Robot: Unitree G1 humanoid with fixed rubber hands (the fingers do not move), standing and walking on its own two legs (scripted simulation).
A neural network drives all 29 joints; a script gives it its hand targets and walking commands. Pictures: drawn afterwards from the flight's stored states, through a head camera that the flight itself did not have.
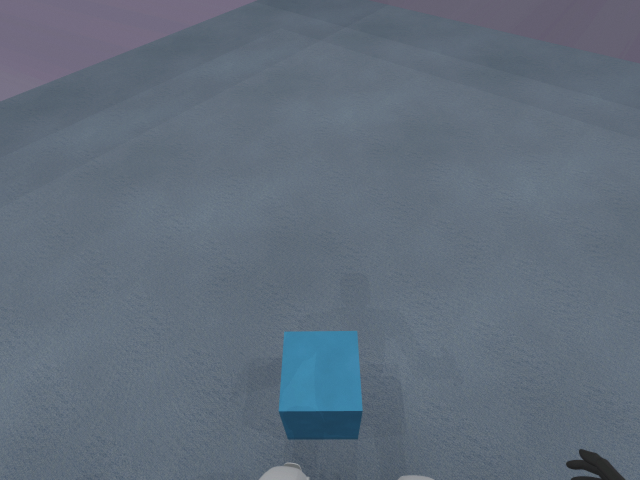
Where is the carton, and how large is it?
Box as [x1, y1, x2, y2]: [279, 331, 362, 439]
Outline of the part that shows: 284,332 279,413 288,439 357,438 362,409 356,331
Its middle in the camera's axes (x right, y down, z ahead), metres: +0.01 +0.40 +1.08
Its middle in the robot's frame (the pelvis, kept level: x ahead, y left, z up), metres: +0.46 +0.03 -0.61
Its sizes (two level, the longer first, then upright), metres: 0.210 0.200 0.250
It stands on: the floor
